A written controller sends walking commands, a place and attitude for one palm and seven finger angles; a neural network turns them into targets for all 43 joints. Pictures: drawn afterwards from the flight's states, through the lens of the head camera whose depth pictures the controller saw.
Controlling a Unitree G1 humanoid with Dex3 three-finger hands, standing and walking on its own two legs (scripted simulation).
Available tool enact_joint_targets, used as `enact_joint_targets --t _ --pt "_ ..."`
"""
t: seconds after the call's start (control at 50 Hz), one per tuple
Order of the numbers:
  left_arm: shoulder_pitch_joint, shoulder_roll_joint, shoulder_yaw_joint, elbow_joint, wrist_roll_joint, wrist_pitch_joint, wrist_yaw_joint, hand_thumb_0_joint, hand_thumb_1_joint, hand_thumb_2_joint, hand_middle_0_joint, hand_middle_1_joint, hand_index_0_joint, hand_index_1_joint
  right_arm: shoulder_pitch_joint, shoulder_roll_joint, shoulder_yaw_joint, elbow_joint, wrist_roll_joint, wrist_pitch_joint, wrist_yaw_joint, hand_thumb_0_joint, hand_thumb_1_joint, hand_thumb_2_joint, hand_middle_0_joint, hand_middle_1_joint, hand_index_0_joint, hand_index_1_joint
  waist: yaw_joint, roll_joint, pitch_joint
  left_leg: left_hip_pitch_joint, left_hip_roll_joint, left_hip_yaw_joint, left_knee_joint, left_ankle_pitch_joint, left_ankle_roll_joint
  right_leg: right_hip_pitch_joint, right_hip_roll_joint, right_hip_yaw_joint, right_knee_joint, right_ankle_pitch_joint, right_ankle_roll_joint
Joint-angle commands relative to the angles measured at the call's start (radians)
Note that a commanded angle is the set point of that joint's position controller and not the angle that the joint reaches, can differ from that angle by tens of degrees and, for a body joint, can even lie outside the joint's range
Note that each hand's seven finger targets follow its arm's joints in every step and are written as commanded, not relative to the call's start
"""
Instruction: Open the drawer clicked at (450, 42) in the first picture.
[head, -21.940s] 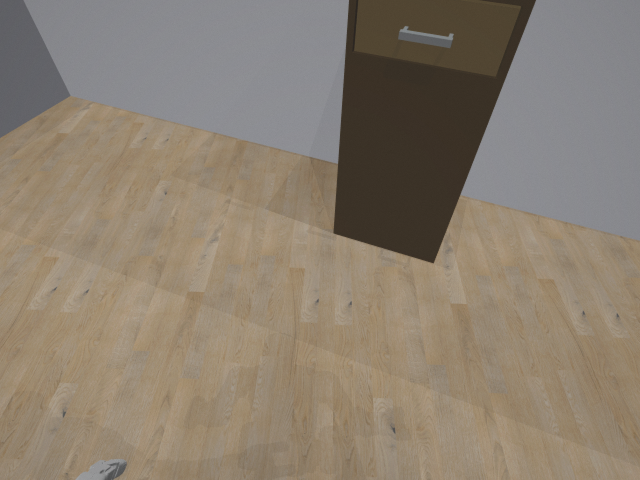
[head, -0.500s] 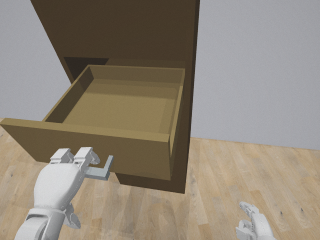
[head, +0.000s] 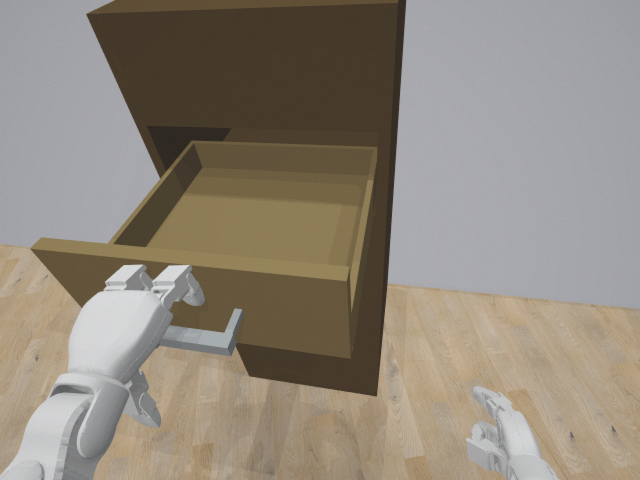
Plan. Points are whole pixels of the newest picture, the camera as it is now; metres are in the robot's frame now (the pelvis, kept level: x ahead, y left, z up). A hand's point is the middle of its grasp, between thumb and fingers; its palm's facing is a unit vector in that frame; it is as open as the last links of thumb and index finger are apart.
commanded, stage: lift the hand off the handle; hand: left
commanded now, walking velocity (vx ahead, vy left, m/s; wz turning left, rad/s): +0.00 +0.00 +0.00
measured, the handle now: (187, 324) +0.25 +0.22 +0.09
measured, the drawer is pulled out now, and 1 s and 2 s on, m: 0.29 0.29 0.29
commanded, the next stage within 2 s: draw the hand back to the body in 0.84 s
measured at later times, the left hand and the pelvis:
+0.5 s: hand (130, 292) +0.22 +0.23 +0.19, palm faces +0.23 -0.06 -0.97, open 13.5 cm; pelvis -0.01 +0.00 +0.00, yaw +1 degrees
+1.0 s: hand (125, 261) +0.24 +0.23 +0.22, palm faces +0.19 -0.06 -0.98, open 13.8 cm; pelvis -0.01 -0.01 +0.00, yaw +1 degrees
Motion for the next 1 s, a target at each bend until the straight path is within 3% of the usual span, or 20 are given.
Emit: enact_joint_targets --t 0.0,0.06,0.1,0.14,0.2,0.26,0.36,0.44,0.48,0.54,0.56,0.62,0.66,0.7,0.74,0.78,0.86,0.9,0.94,0.98 --pt "-0.26 0.187 0.158 -0.256 -0.004 0.01 0.029 0.0 -0.5 0.3 -0.3 -1.2 -0.3 -1.2 -0.197 -0.083 -0.028 -0.169 0.002 -0.048 0.0 0.0 -0.9 -0.9 0.2 0.3 0.2 0.3 -0.009 -0.037 -0.14 0.069 0.02 -0.052 -0.102 0.098 -0.026 -0.014 -0.002 0.036 -0.1 0.012 -0.008" --pt "-0.268 0.221 0.187 -0.326 -0.018 0.009 0.021 0.0 -0.5 0.3 -0.3 -1.2 -0.3 -1.2 -0.201 -0.086 -0.022 -0.181 0.004 -0.06 0.002 0.0 -0.9 -0.9 0.2 0.3 0.2 0.3 0.002 -0.017 -0.199 0.084 0.022 -0.057 -0.099 0.118 -0.027 0.025 -0.003 0.039 -0.09 0.032 -0.009" --pt "-0.252 0.202 0.177 -0.307 -0.034 0.015 0.01 0.0 -0.5 0.3 -0.3 -1.2 -0.3 -1.2 -0.198 -0.084 -0.026 -0.177 0.006 -0.059 0.003 0.0 -0.9 -0.9 0.2 0.3 0.2 0.3 -0.006 -0.05 -0.137 0.084 0.024 -0.055 -0.104 0.131 -0.027 0.0 -0.003 0.031 -0.105 0.04 -0.005" --pt "-0.258 0.262 0.245 -0.295 -0.055 0.027 -0.002 0.0 -0.5 0.3 -0.3 -1.2 -0.3 -1.2 -0.225 -0.091 -0.02 -0.181 0.017 -0.065 0.004 0.0 -0.9 -0.9 0.2 0.3 0.2 0.3 0.0 -0.047 -0.133 0.07 0.027 -0.062 -0.107 0.098 -0.028 0.018 0.002 0.045 -0.108 0.023 -0.006" --pt "-0.287 0.258 0.227 -0.264 -0.055 0.036 -0.031 0.0 -0.5 0.3 -0.3 -1.2 -0.3 -1.2 -0.212 -0.091 -0.023 -0.166 0.013 -0.056 0.009 0.0 -0.9 -0.9 0.2 0.3 0.2 0.3 -0.003 -0.04 -0.115 0.069 0.019 -0.054 -0.114 0.116 -0.028 0.01 -0.005 0.035 -0.114 0.027 -0.002" --pt "-0.359 0.27 0.223 -0.34 -0.075 0.027 -0.048 0.0 -0.5 0.3 -0.3 -1.2 -0.3 -1.2 -0.221 -0.086 -0.016 -0.178 0.015 -0.07 0.014 0.0 -0.9 -0.9 0.2 0.3 0.2 0.3 0.0 0.006 -0.178 0.084 0.017 -0.062 -0.116 0.102 -0.029 0.036 -0.003 0.036 -0.102 0.021 -0.003" --pt "-0.403 0.296 0.244 -0.349 -0.093 0.026 -0.073 0.0 -0.5 0.3 -0.3 -1.2 -0.3 -1.2 -0.224 -0.087 -0.013 -0.176 0.015 -0.083 0.018 0.0 -0.9 -0.9 0.2 0.3 0.2 0.3 0.001 -0.024 -0.188 0.082 0.013 -0.063 -0.113 0.104 -0.028 0.043 -0.006 0.037 -0.106 0.025 -0.001" --pt "-0.444 0.305 0.252 -0.264 -0.113 0.069 -0.105 0.0 -0.5 0.3 -0.3 -1.2 -0.3 -1.2 -0.252 -0.089 -0.01 -0.166 0.036 -0.074 0.024 0.0 -0.9 -0.9 0.2 0.3 0.2 0.3 -0.011 -0.031 -0.106 0.046 0.019 -0.062 -0.124 0.07 -0.032 0.019 -0.004 0.044 -0.112 0.008 -0.002" --pt "-0.474 0.273 0.199 -0.202 -0.094 0.1 -0.134 0.0 -0.5 0.3 -0.3 -1.2 -0.3 -1.2 -0.242 -0.087 -0.007 -0.158 0.03 -0.059 0.028 0.0 -0.9 -0.9 0.2 0.3 0.2 0.3 -0.01 -0.056 -0.11 0.031 0.011 -0.058 -0.138 0.076 -0.033 0.017 -0.005 0.029 -0.103 -0.001 0.001" --pt "-0.481 0.361 0.279 -0.234 -0.121 0.133 -0.178 0.0 -0.5 0.3 -0.3 -1.2 -0.3 -1.2 -0.271 -0.101 -0.005 -0.183 0.043 -0.05 0.034 0.0 -0.9 -0.9 0.2 0.3 0.2 0.3 0.004 -0.037 -0.167 0.02 0.014 -0.057 -0.119 0.091 -0.029 0.068 -0.007 0.052 -0.082 0.041 0.0" --pt "-0.506 0.348 0.25 -0.248 -0.11 0.137 -0.198 0.0 -0.5 0.3 -0.3 -1.2 -0.3 -1.2 -0.27 -0.096 0.0 -0.184 0.032 -0.043 0.038 0.0 -0.9 -0.9 0.2 0.3 0.2 0.3 0.009 -0.033 -0.206 0.025 0.003 -0.054 -0.116 0.111 -0.027 0.082 -0.01 0.047 -0.073 0.047 0.0" --pt "-0.488 0.351 0.255 -0.242 -0.138 0.144 -0.239 0.0 -0.5 0.3 -0.3 -1.2 -0.3 -1.2 -0.262 -0.101 -0.001 -0.197 0.04 -0.033 0.039 0.0 -0.9 -0.9 0.2 0.3 0.2 0.3 -0.003 -0.076 -0.153 0.014 0.009 -0.047 -0.113 0.102 -0.024 0.038 -0.01 0.035 -0.079 0.042 0.011" --pt "-0.526 0.38 0.28 -0.319 -0.147 0.126 -0.248 0.0 -0.5 0.3 -0.3 -1.2 -0.3 -1.2 -0.267 -0.101 0.002 -0.215 0.037 -0.046 0.043 0.0 -0.9 -0.9 0.2 0.3 0.2 0.3 0.008 -0.033 -0.231 0.026 0.002 -0.054 -0.096 0.119 -0.023 0.074 -0.01 0.042 -0.062 0.057 0.005" --pt "-0.492 0.375 0.288 -0.305 -0.163 0.121 -0.25 0.0 -0.5 0.3 -0.3 -1.2 -0.3 -1.2 -0.25 -0.1 -0.001 -0.212 0.037 -0.05 0.042 0.0 -0.9 -0.9 0.2 0.3 0.2 0.3 0.001 -0.066 -0.192 0.031 0.006 -0.048 -0.089 0.139 -0.023 0.041 -0.012 0.034 -0.066 0.076 0.011" --pt "-0.465 0.44 0.373 -0.261 -0.189 0.12 -0.24 0.0 -0.5 0.3 -0.3 -1.2 -0.3 -1.2 -0.248 -0.108 -0.003 -0.202 0.047 -0.056 0.041 0.0 -0.9 -0.9 0.2 0.3 0.2 0.3 0.003 -0.057 -0.159 0.008 0.014 -0.052 -0.08 0.112 -0.026 0.028 -0.011 0.043 -0.066 0.055 0.006" --pt "-0.462 0.371 0.317 -0.194 -0.184 0.128 -0.246 0.0 -0.5 0.3 -0.3 -1.2 -0.3 -1.2 -0.232 -0.104 -0.003 -0.192 0.043 -0.05 0.046 0.0 -0.9 -0.9 0.2 0.3 0.2 0.3 -0.006 -0.093 -0.112 -0.011 0.012 -0.044 -0.087 0.101 -0.028 -0.009 -0.013 0.027 -0.074 0.029 0.011" --pt "-0.53 0.409 0.324 -0.258 -0.183 0.125 -0.241 0.0 -0.5 0.3 -0.3 -1.2 -0.3 -1.2 -0.239 -0.114 -0.004 -0.206 0.041 -0.059 0.046 0.0 -0.9 -0.9 0.2 0.3 0.2 0.3 0.004 -0.038 -0.197 -0.001 0.0 -0.051 -0.074 0.097 -0.028 0.027 -0.019 0.043 -0.059 0.027 0.005" --pt "-0.518 0.358 0.272 -0.236 -0.179 0.122 -0.244 0.0 -0.5 0.3 -0.3 -1.2 -0.3 -1.2 -0.231 -0.112 -0.006 -0.206 0.044 -0.063 0.04 0.0 -0.9 -0.9 0.2 0.3 0.2 0.3 -0.014 -0.081 -0.164 0.009 0.005 -0.046 -0.075 0.079 -0.024 -0.011 -0.017 0.036 -0.069 0.005 0.013" --pt "-0.532 0.393 0.301 -0.311 -0.19 0.105 -0.237 0.0 -0.5 0.3 -0.3 -1.2 -0.3 -1.2 -0.245 -0.113 -0.008 -0.215 0.053 -0.077 0.037 0.0 -0.9 -0.9 0.2 0.3 0.2 0.3 -0.012 -0.027 -0.196 0.023 0.008 -0.055 -0.066 0.077 -0.025 0.01 -0.015 0.047 -0.059 0.016 0.005" --pt "-0.494 0.4 0.314 -0.291 -0.166 0.097 -0.233 0.0 -0.5 0.3 -0.3 -1.2 -0.3 -1.2 -0.223 -0.104 -0.008 -0.205 0.037 -0.077 0.037 0.0 -0.9 -0.9 0.2 0.3 0.2 0.3 -0.004 -0.06 -0.214 0.027 0.003 -0.053 -0.066 0.106 -0.023 0.018 -0.016 0.039 -0.056 0.029 0.008"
